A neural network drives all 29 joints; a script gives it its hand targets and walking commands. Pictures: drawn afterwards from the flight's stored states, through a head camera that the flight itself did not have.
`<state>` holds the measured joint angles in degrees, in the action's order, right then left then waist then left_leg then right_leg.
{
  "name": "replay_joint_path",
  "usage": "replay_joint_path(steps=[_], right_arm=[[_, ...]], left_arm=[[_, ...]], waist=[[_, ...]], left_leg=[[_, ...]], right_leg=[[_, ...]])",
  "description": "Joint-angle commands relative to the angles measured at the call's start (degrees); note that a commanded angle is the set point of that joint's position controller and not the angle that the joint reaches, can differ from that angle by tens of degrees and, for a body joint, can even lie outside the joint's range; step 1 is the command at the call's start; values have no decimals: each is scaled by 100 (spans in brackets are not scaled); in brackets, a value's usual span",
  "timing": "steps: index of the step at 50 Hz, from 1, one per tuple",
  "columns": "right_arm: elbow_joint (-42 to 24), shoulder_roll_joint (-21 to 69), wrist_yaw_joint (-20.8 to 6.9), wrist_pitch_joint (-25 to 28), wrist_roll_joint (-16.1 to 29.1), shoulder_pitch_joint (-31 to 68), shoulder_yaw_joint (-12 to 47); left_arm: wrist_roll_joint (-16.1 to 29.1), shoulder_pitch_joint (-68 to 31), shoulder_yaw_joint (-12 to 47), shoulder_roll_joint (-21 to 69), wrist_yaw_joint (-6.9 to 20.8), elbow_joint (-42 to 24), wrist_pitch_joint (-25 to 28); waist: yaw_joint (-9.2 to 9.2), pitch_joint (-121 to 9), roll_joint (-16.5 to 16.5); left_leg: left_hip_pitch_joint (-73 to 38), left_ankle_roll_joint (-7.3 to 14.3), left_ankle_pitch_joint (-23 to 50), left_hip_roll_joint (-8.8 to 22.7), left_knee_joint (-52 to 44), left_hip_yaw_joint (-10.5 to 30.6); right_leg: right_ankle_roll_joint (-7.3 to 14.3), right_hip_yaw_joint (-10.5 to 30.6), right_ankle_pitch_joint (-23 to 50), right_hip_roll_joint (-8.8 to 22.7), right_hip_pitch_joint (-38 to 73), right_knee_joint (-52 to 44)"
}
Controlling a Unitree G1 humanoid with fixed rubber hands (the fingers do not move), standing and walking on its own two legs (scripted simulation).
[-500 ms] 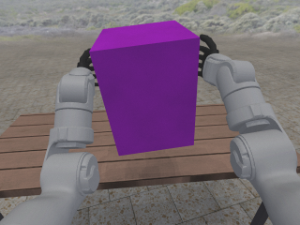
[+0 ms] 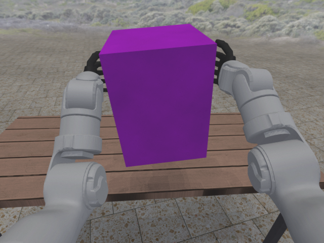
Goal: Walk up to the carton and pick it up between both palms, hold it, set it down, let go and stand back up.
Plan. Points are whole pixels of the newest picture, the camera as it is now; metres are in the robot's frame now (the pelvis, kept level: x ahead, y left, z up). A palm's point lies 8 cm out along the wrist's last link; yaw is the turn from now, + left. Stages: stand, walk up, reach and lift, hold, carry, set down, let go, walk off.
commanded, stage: hold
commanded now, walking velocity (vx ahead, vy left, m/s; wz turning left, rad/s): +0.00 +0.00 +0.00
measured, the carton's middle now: (158, 93) +0.42 +0.03 +0.26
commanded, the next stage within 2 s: none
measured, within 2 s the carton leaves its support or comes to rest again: neither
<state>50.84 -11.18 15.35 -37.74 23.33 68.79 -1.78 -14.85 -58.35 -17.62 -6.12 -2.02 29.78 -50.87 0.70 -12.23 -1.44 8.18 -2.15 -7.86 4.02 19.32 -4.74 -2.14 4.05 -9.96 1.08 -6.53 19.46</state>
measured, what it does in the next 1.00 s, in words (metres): stands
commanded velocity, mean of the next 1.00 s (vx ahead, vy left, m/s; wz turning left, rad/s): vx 0.00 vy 0.00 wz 0.00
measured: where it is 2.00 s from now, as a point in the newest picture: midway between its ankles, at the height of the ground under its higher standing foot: outside the picture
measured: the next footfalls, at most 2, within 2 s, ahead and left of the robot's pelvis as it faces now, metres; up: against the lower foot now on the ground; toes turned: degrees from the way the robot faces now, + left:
none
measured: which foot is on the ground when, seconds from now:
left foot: down 0.00-1.00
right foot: down 0.00-1.00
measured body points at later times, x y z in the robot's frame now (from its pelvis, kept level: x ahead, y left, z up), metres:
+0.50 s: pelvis +0.00 +0.00 +0.00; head -0.12 -0.01 +0.44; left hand +0.36 +0.17 +0.33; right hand +0.37 -0.13 +0.35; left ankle +0.03 +0.14 -0.75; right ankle +0.01 -0.15 -0.75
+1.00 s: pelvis +0.00 +0.00 +0.00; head -0.11 +0.01 +0.44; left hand +0.37 +0.18 +0.31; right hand +0.39 -0.12 +0.34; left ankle +0.03 +0.14 -0.75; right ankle +0.01 -0.15 -0.75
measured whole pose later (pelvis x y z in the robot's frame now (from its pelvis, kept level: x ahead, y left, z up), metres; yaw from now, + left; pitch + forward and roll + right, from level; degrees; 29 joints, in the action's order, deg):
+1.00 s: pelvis +0.00 +0.00 +0.00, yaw +0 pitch -3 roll +0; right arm 53.7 -11.2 14.3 -36.5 22.0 69.5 -1.7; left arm -14.9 -59.6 -17.8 -6.3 -2.3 32.5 -49.9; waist 0.7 -11.9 -1.5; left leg 8.2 -2.1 -7.6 4.0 19.3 -4.6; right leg -2.1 4.0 -9.7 1.0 -6.5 19.5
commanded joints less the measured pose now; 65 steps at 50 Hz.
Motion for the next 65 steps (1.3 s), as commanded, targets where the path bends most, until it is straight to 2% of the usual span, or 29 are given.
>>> replay_joint_path(steps=[1, 5, 6, 7, 9, 12, 14, 19, 20, 22, 23, 25, 26, 29, 31, 32, 38, 39, 42, 43, 46, 47, 48, 50, 51, 52, 55, 57, 65], right_arm=[[-1160, 3673, -791, 155, 754, 3802, 1033], [-1506, 3629, -705, 97, 983, 3516, 1257], [-1573, 3624, -659, 59, 989, 3427, 1251], [-1759, 3579, -615, 8, 1154, 3362, 1458], [-1659, 3505, -550, -91, 1087, 3238, 1332], [-2300, 3621, -511, -35, 1283, 3437, 1500], [-2185, 3584, -470, -125, 1355, 3301, 1599], [-2061, 3557, -492, -223, 1228, 3400, 1441], [-1963, 3560, -496, -256, 1136, 3314, 1417], [-1814, 3716, -534, -252, 1203, 3444, 1469], [-1761, 3657, -548, -245, 1141, 3492, 1395], [-1603, 3656, -592, -199, 911, 3734, 1166], [-1657, 3774, -621, -155, 905, 3847, 1200], [-829, 3630, -757, -154, 637, 3853, 836], [-780, 3664, -814, -63, 500, 3969, 695], [-822, 3754, -837, -30, 457, 4018, 702], [-701, 3708, -906, 143, 339, 4075, 600], [-645, 3623, -928, 183, 336, 4168, 525], [-637, 3670, -962, 262, 333, 4223, 541], [-317, 3586, -977, 242, 258, 4122, 435], [-564, 3593, -965, 303, 346, 4092, 546], [-447, 3535, -952, 296, 284, 4067, 448], [-757, 3627, -949, 362, 379, 4132, 566], [-972, 3659, -890, 355, 493, 4003, 757], [-1143, 3686, -864, 381, 654, 4052, 894], [-1306, 3695, -830, 353, 722, 3992, 995], [-1586, 3645, -713, 224, 930, 3649, 1211], [-1940, 3565, -598, 189, 1098, 3528, 1380], [-2173, 3514, -412, -209, 1400, 3124, 1575]], left_arm=[[1501, -4861, 1809, 3618, 1011, -1161, 703], [1444, -4459, 1728, 3453, 1029, -1491, 599], [1452, -4397, 1770, 3436, 1036, -1554, 572], [1422, -4219, 1671, 3326, 1061, -1621, 537], [1383, -4255, 1672, 3379, 1091, -1588, 472], [1562, -4270, 1818, 3434, 1046, -2130, 462], [1513, -4162, 1779, 3369, 1031, -1980, 423], [1431, -4159, 1700, 3308, 1126, -1913, 351], [1453, -4139, 1698, 3323, 1136, -1726, 340], [1434, -4385, 1516, 3220, 1125, -1742, 407], [1457, -4461, 1613, 3254, 1128, -1714, 423], [1412, -4597, 1515, 3372, 1163, -1313, 440], [1437, -4670, 1590, 3392, 1152, -1493, 503], [1207, -4798, 1303, 3350, 1170, -688, 541], [1296, -5059, 1395, 3419, 1153, -697, 630], [1239, -5018, 1257, 3414, 1153, -521, 651], [1302, -5014, 1292, 3360, 1128, -179, 763], [1294, -5048, 1390, 3579, 1106, -226, 784], [1221, -5146, 1360, 3583, 1082, -248, 824], [1202, -5151, 1348, 3603, 1075, -145, 827], [1258, -5125, 1362, 3521, 1080, -439, 849], [1304, -5179, 1424, 3532, 1081, -325, 844], [1373, -5170, 1548, 3652, 1049, -578, 878], [1468, -4977, 1674, 3691, 1016, -679, 849], [1406, -4825, 1647, 3681, 998, -851, 824], [1483, -4830, 1647, 3563, 983, -940, 801], [1545, -4468, 1807, 3590, 994, -1351, 683], [1510, -4257, 1705, 3525, 1032, -1617, 607], [1432, -3925, 1615, 3170, 1110, -2029, 355]], waist=[[685, -1567, 471], [686, -1804, 426], [795, -1825, 488], [673, -1861, 369], [885, -1545, 380], [773, -2325, 390], [769, -2083, 382], [690, -1729, 290], [753, -1594, 177], [555, -1664, 149], [657, -1496, 194], [632, -1243, 147], [542, -1590, 102], [486, -815, 37], [521, -908, 61], [432, -952, 30], [522, -974, 43], [625, -949, 202], [551, -851, 290], [647, -723, 366], [591, -1118, 304], [709, -950, 425], [638, -1383, 382], [772, -1397, 421], [612, -1589, 463], [661, -1733, 341], [783, -1877, 457], [736, -2112, 415], [743, -1959, 276]], left_leg=[[-429, -168, 201, -607, -81, 373], [-706, -243, 910, -631, 113, 360], [-789, -301, 1160, -635, 165, 359], [-854, -274, 1388, -666, 238, 366], [-904, -318, 1307, -668, 232, 360], [-1075, -354, 1720, -660, 369, 403], [-1036, -363, 1646, -720, 413, 385], [-831, -313, 1164, -669, 204, 375], [-825, -292, 1055, -664, 132, 379], [-761, -218, 887, -665, 123, 362], [-666, -243, 766, -669, 100, 325], [-411, -186, 192, -631, -66, 372], [-443, -160, 273, -646, -43, 339], [-104, -55, -482, -622, -248, 350], [-18, -45, -606, -605, -316, 367], [13, 12, -677, -605, -360, 359], [4, 24, -677, -649, -352, 359], [-36, -32, -652, -595, -355, 386], [24, -28, -662, -613, -385, 394], [69, -47, -798, -573, -414, 393], [-25, -50, -488, -596, -344, 392], [26, -70, -677, -590, -354, 387], [-152, -91, -388, -589, -301, 387], [-284, -163, -68, -604, -157, 387], [-377, -162, 273, -613, -53, 362], [-472, -154, 405, -622, -16, 380], [-773, -265, 1104, -667, 163, 416], [-935, -304, 1632, -695, 307, 420], [-1073, -339, 1773, -716, 382, 406]], right_leg=[[48, -325, 750, -580, 434, -451], [-17, -316, 1541, -623, 766, -397], [-17, -342, 1832, -618, 817, -368], [-88, -332, 2071, -643, 955, -344], [-90, -352, 1999, -630, 856, -375], [-85, -355, 2463, -673, 1082, -258], [-138, -313, 2459, -678, 1018, -277], [-108, -351, 1864, -657, 801, -354], [-100, -330, 1710, -648, 768, -408], [-118, -338, 1544, -632, 678, -389], [-103, -306, 1428, -613, 624, -403], [-58, -302, 773, -597, 450, -496], [-52, -321, 801, -624, 518, -465], [66, -331, -83, -594, 97, -581], [77, -379, -152, -564, 53, -553], [102, -377, -192, -548, 97, -558], [100, -356, -183, -527, 56, -599], [158, -371, -194, -538, -12, -591], [158, -345, -190, -545, 33, -597], [194, -345, -284, -516, 42, -617], [134, -344, 34, -538, 283, -559], [145, -337, -125, -497, 146, -581], [130, -337, 122, -543, 304, -518], [99, -355, 491, -549, 370, -497], [80, -349, 782, -583, 432, -432], [49, -330, 992, -576, 565, -423], [17, -305, 1671, -631, 778, -398], [-63, -307, 2277, -660, 1068, -313], [-134, -297, 2710, -665, 1127, -253]])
